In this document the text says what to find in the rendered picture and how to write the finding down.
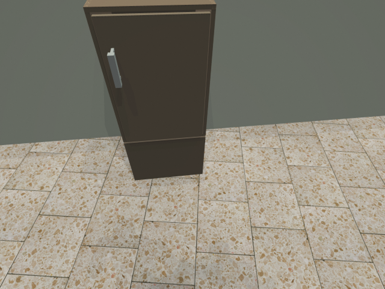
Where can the cupboard door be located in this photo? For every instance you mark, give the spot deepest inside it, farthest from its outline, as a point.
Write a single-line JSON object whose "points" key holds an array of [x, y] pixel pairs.
{"points": [[162, 60]]}

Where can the handle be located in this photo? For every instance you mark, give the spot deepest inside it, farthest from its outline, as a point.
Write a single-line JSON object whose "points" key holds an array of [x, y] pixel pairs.
{"points": [[114, 68]]}

